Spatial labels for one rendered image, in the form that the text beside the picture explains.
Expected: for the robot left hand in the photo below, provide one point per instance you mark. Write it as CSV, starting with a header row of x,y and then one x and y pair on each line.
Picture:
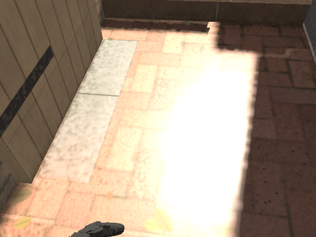
x,y
100,229

